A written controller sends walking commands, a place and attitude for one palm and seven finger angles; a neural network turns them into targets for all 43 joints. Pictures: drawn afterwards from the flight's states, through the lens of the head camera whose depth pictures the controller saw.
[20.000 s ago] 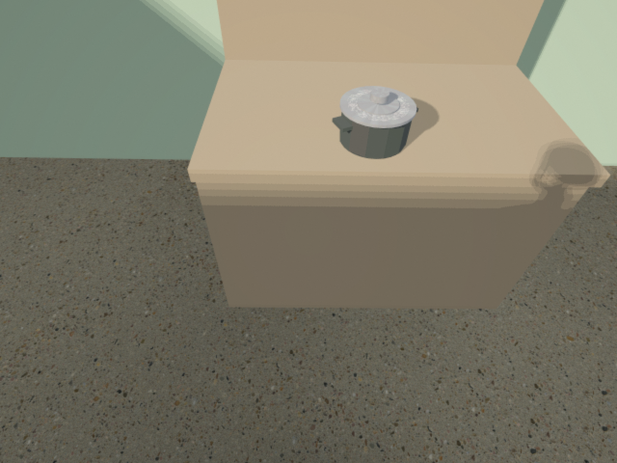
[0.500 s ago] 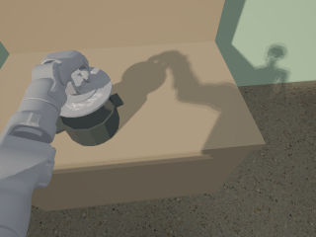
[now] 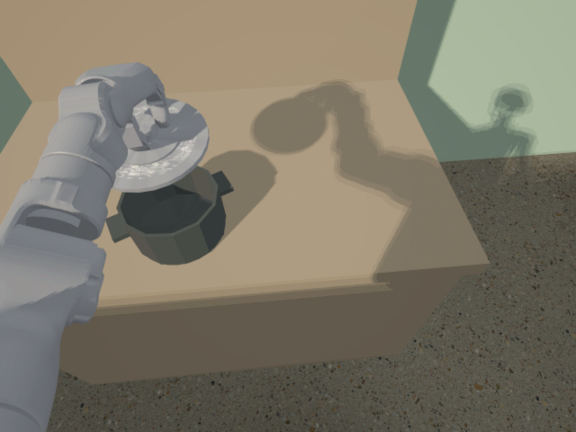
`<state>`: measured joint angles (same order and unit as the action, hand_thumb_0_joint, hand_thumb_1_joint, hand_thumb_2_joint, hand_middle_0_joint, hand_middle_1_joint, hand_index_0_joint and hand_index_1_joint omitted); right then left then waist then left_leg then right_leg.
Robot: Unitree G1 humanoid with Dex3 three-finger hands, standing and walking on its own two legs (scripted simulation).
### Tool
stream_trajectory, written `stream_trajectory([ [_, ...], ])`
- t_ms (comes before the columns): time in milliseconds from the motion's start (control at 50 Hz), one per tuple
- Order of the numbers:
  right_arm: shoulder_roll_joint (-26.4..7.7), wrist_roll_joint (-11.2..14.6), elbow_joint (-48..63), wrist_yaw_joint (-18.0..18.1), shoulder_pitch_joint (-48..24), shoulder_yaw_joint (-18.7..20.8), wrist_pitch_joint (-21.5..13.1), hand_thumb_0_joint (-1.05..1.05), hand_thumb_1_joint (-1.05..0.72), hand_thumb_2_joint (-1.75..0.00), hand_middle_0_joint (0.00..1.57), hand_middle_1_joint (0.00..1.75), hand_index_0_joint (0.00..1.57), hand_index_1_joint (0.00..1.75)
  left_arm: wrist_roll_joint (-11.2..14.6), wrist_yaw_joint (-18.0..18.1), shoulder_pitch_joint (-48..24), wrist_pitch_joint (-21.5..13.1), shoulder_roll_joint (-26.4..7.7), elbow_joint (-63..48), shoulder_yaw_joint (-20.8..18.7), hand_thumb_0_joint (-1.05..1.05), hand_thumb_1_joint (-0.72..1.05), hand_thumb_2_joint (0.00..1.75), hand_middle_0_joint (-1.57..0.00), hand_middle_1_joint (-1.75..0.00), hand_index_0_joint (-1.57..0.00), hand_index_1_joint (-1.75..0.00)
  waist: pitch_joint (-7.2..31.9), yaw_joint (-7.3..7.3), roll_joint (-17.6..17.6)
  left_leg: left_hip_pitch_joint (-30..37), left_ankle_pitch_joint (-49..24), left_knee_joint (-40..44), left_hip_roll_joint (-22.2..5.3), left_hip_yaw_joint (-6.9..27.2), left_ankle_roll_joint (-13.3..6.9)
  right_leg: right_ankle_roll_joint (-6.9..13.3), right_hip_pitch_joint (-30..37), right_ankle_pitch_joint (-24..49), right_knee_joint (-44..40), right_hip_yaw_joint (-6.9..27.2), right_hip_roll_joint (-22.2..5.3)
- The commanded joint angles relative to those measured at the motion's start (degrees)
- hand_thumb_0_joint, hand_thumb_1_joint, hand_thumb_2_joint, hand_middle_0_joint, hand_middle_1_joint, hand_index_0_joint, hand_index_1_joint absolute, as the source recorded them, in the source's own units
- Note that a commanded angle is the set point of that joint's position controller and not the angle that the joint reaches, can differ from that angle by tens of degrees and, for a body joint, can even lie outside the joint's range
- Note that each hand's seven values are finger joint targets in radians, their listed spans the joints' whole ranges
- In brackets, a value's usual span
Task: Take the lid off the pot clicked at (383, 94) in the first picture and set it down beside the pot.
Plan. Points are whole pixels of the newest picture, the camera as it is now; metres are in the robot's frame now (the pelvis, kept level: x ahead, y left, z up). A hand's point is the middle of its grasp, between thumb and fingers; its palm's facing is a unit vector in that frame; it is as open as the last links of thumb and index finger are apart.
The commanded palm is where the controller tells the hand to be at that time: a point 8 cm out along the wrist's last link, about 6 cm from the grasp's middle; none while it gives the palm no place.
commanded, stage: lift the lid straight up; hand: left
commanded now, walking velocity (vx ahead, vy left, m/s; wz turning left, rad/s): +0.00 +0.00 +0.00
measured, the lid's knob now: (141, 128) +0.52 +0.20 +0.15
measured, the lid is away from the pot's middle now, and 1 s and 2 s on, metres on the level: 0.01 0.06 0.17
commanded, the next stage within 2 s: move the lid sideways beside the pot in 0.42 s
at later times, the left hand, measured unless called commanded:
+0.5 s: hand (125, 114) +0.49 +0.19 +0.19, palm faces -0.29 -0.07 -0.95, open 7.0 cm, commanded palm +0.49 +0.19 +0.26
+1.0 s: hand (86, 120) +0.48 +0.24 +0.19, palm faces -0.31 -0.09 -0.95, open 7.0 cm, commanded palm +0.48 +0.25 +0.26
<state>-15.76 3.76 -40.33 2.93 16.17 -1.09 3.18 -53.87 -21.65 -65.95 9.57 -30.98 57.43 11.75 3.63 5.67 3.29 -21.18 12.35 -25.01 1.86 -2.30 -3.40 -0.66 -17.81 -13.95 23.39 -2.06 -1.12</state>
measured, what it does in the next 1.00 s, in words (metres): stands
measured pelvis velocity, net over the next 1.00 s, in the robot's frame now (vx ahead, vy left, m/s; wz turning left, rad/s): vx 0.00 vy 0.00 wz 0.00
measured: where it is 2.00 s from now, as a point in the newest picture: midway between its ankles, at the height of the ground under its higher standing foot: outside the picture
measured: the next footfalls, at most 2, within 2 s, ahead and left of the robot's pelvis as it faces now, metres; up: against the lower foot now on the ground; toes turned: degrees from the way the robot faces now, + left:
none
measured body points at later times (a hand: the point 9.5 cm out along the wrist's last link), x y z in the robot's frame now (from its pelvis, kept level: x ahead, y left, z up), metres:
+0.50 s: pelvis +0.00 +0.00 +0.00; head +0.04 -0.01 +0.45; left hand +0.50 +0.20 +0.25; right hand +0.06 -0.27 -0.12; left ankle -0.01 +0.08 -0.74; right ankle -0.03 -0.13 -0.74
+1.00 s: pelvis +0.00 +0.00 +0.00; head +0.05 -0.01 +0.45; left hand +0.49 +0.25 +0.24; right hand +0.07 -0.27 -0.12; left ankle +0.00 +0.08 -0.74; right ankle -0.03 -0.13 -0.74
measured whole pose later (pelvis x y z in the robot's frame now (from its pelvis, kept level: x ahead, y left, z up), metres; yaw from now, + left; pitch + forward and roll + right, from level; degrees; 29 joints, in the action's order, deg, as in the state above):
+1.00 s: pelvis +0.00 +0.00 +0.00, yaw +0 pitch +9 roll -1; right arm -16.4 4.0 -39.9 4.3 16.1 -1.4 3.7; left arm -55.5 -26.9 -67.9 7.1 -38.1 58.4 9.0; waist 3.0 5.7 2.4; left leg -21.1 12.1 -24.6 1.6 -1.8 -3.4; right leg -0.6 -16.9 -13.0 21.5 -2.4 -0.8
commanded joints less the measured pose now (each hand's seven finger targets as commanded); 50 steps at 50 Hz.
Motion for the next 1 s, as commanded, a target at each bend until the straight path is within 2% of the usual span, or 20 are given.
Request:
stream_trajectory([
  [0, -8.6, -0.1, 6.0, 1.1, 1.3, 2.9, -2.3, 0.00, -0.90, -0.90, 0.20, 0.30, 0.20, 0.30, -1.4, 2.2, -39.5, -0.3, -16.7, -15.3, -4.9, 0.00, 0.78, 0.77, -0.84, -1.07, -0.89, -1.09, 26.5, 0.93, -0.1, 21.8, -22.5, -1.0, -0.4, 4.6, -1.4, 2.6, 1.5, 20.0, -1.2, 0.2, 2.4],
  [80, -8.4, -0.1, 5.8, 1.4, 1.7, 2.7, -3.0, 0.00, -0.90, -0.90, 0.20, 0.30, 0.20, 0.30, -1.3, 1.5, -39.8, -0.4, -14.1, -14.2, -2.9, 0.00, 0.78, 0.77, -0.84, -1.07, -0.89, -1.09, 25.1, 1.01, 0.8, 22.3, -23.9, -0.8, -0.5, 5.1, -1.2, 2.7, -0.2, 19.0, -1.5, -0.2, 2.4],
  [140, -8.7, -0.1, 5.5, 1.6, 1.8, 2.6, -3.4, 0.00, -0.90, -0.90, 0.20, 0.30, 0.20, 0.30, -1.5, 1.3, -40.6, 0.1, -16.7, -12.8, -4.5, 0.00, 0.78, 0.77, -0.84, -1.07, -0.89, -1.09, 25.2, 0.85, -1.3, 21.1, -20.3, -0.2, -0.2, 4.7, -1.4, 2.6, 1.4, 18.8, -1.7, 0.0, 2.4],
  [200, -8.5, -0.2, 5.9, 1.6, 1.5, 2.5, -3.7, 0.00, -0.90, -0.90, 0.20, 0.30, 0.20, 0.30, -2.1, 1.1, -41.7, -0.1, -17.4, -14.1, -4.8, 0.00, 0.78, 0.77, -0.84, -1.07, -0.89, -1.09, 26.8, 0.60, -0.1, 22.1, -24.5, -0.8, -0.2, 4.9, -1.4, 2.6, 2.4, 21.4, -1.3, 0.3, 2.3],
  [260, -8.9, -0.2, 5.0, 1.4, 1.6, 2.5, -2.9, 0.00, -0.90, -0.90, 0.20, 0.30, 0.20, 0.30, -2.4, 0.2, -37.0, 1.8, -15.2, -6.6, -3.2, 0.00, 0.78, 0.77, -0.84, -1.07, -0.89, -1.09, 21.1, 0.79, -2.3, 18.0, -19.8, -0.2, -0.2, 4.2, -1.3, 2.6, 1.0, 19.1, -1.9, -0.2, 2.4],
  [300, -9.1, -0.3, 5.8, 1.3, 1.3, 2.6, -2.6, 0.00, -0.90, -0.90, 0.20, 0.30, 0.20, 0.30, -2.2, -0.2, -38.6, 1.5, -17.0, -9.8, -4.5, 0.00, 0.78, 0.77, -0.84, -1.07, -0.89, -1.09, 24.1, 0.47, -2.0, 18.9, -21.0, -0.2, -0.1, 4.0, -1.5, 2.6, 2.9, 20.9, -1.6, 0.3, 2.2],
  [340, -8.6, -0.2, 6.1, 1.2, 0.8, 2.7, -2.7, 0.00, -0.90, -0.90, 0.20, 0.30, 0.20, 0.30, -2.2, -0.7, -40.5, 1.0, -14.1, -11.9, -2.0, 0.00, 0.78, 0.77, -0.84, -1.07, -0.89, -1.09, 24.6, 0.96, -0.4, 20.7, -22.7, -0.9, -0.1, 4.2, -1.6, 2.5, 1.7, 21.0, -1.6, 0.2, 2.3],
  [380, -8.6, -0.4, 6.6, 1.2, 1.0, 2.9, -2.9, 0.00, -0.90, -0.90, 0.20, 0.30, 0.20, 0.30, -1.9, -0.6, -40.9, -0.1, -16.3, -15.2, -4.1, 0.00, 0.78, 0.77, -0.84, -1.07, -0.89, -1.09, 27.3, 0.57, 0.2, 22.7, -26.8, -1.5, -0.3, 4.7, -1.6, 2.6, 2.5, 22.5, -1.6, 0.5, 2.3],
  [440, -8.6, -0.3, 6.3, 1.4, 1.3, 2.9, -2.6, 0.00, -0.90, -0.90, 0.20, 0.30, 0.20, 0.30, -1.9, -0.6, -40.8, -0.4, -18.0, -14.8, -5.3, 0.00, 0.78, 0.77, -0.84, -1.07, -0.89, -1.09, 26.3, 0.56, 0.0, 22.4, -25.2, -1.1, -0.3, 4.6, -1.7, 2.5, 2.4, 21.8, -1.7, 0.2, 2.5],
  [480, -8.3, -0.2, 6.4, 1.2, 1.1, 2.8, -2.8, 0.00, -0.90, -0.90, 0.20, 0.30, 0.20, 0.30, -1.2, -0.8, -40.2, -0.5, -13.4, -15.2, -2.0, 0.00, 0.78, 0.77, -0.84, -1.07, -0.89, -1.09, 25.2, 0.81, 1.2, 22.7, -26.6, -1.2, -0.3, 4.7, -1.6, 2.6, 0.8, 21.3, -1.9, -0.1, 2.5],
  [520, -8.7, -0.4, 6.0, 1.3, 1.7, 2.9, -2.8, 0.00, -0.90, -0.90, 0.20, 0.30, 0.20, 0.30, -2.2, 0.0, -40.9, -0.5, -19.6, -15.4, -6.7, 0.00, 0.78, 0.77, -0.84, -1.07, -0.89, -1.09, 26.9, 0.31, 1.3, 23.4, -26.5, -1.1, -0.5, 5.1, -1.5, 2.6, 2.1, 21.4, -1.6, 0.2, 2.6],
  [560, -8.7, -0.4, 6.1, 1.6, 1.3, 2.7, -2.6, 0.00, -0.90, -0.90, 0.20, 0.30, 0.20, 0.30, -2.5, 0.2, -39.9, -0.4, -20.8, -13.7, -7.5, 0.00, 0.78, 0.77, -0.84, -1.07, -0.89, -1.09, 26.2, 0.12, -0.4, 21.4, -24.9, -0.8, -0.3, 4.5, -1.6, 2.6, 3.5, 22.0, -1.7, 0.2, 2.4],
  [600, -9.0, -0.3, 6.1, 1.7, 1.2, 2.6, -2.3, 0.00, -0.90, -0.90, 0.20, 0.30, 0.20, 0.30, -2.7, 0.2, -38.7, -0.1, -21.4, -12.5, -7.5, 0.00, 0.78, 0.77, -0.84, -1.07, -0.89, -1.09, 25.1, 0.01, -1.4, 20.1, -24.5, -0.6, -0.4, 4.4, -1.6, 2.6, 3.8, 22.4, -1.8, 0.2, 2.3],
  [640, -8.7, 0.0, 6.0, 1.6, 0.8, 2.5, -2.1, 0.00, -0.90, -0.90, 0.20, 0.30, 0.20, 0.30, -2.8, -0.2, -38.8, 0.5, -17.2, -11.1, -4.0, 0.00, 0.78, 0.77, -0.84, -1.07, -0.89, -1.09, 23.5, 0.59, 0.0, 20.4, -24.3, -0.6, -0.5, 4.6, -1.4, 2.6, 1.4, 20.5, -1.9, -0.1, 2.4],
  [680, -9.2, -0.2, 6.1, 1.7, 0.9, 2.7, -2.1, 0.00, -0.90, -0.90, 0.20, 0.30, 0.20, 0.30, -2.6, -0.6, -38.4, 0.3, -19.8, -11.2, -6.0, 0.00, 0.78, 0.77, -0.84, -1.07, -0.89, -1.09, 24.3, 0.30, -1.2, 20.1, -23.8, -0.8, -0.5, 4.3, -1.7, 2.6, 2.4, 20.9, -2.1, 0.1, 2.3],
  [720, -8.9, -0.2, 6.8, 1.9, 0.8, 2.7, -2.2, 0.00, -0.90, -0.90, 0.20, 0.30, 0.20, 0.30, -2.8, -0.7, -40.9, -0.9, -21.9, -14.4, -6.8, 0.00, 0.78, 0.77, -0.84, -1.07, -0.89, -1.09, 28.2, 0.29, 0.7, 21.9, -25.3, -1.1, -0.2, 4.4, -1.8, 2.4, 4.1, 22.5, -1.6, 0.5, 2.3],
  [780, -9.0, 0.0, 6.5, 2.0, 0.9, 2.8, -1.7, 0.00, -0.90, -0.90, 0.20, 0.30, 0.20, 0.30, -2.8, -1.3, -38.1, -1.4, -20.7, -12.1, -5.9, 0.00, 0.78, 0.77, -0.84, -1.07, -0.89, -1.09, 25.7, 0.55, 0.6, 21.5, -27.4, -1.5, -0.6, 4.4, -1.8, 2.5, 2.3, 22.2, -2.2, 0.3, 2.3],
  [840, -9.6, 0.1, 5.7, 2.0, 1.4, 2.7, -1.1, 0.00, -0.90, -0.90, 0.20, 0.30, 0.20, 0.30, -2.5, -1.8, -37.3, -1.4, -22.4, -9.7, -6.6, 0.00, 0.78, 0.77, -0.84, -1.07, -0.89, -1.09, 23.0, 0.68, -0.9, 19.3, -22.5, -0.8, -0.5, 4.2, -1.8, 2.4, 2.1, 20.2, -2.5, -0.1, 2.5],
  [900, -9.4, 0.0, 6.2, 2.0, 1.3, 3.0, -1.2, 0.00, -0.90, -0.90, 0.20, 0.30, 0.20, 0.30, -2.5, -1.9, -39.8, -2.9, -23.2, -14.8, -6.8, 0.00, 0.78, 0.77, -0.84, -1.07, -0.89, -1.09, 27.0, 0.59, 1.7, 22.5, -27.5, -1.9, -0.6, 4.6, -1.9, 2.3, 2.6, 22.3, -2.1, 0.2, 2.5],
  [980, -9.9, 0.2, 5.8, 2.1, 1.6, 3.1, -0.6, 0.00, -0.90, -0.90, 0.20, 0.30, 0.20, 0.30, -2.2, -2.5, -36.3, -3.6, -24.4, -12.2, -7.4, 0.00, 0.78, 0.77, -0.84, -1.07, -0.89, -1.09, 24.9, 0.46, 1.6, 21.3, -27.7, -1.8, -0.6, 4.4, -1.9, 2.5, 2.1, 22.0, -2.5, 0.0, 2.4],
])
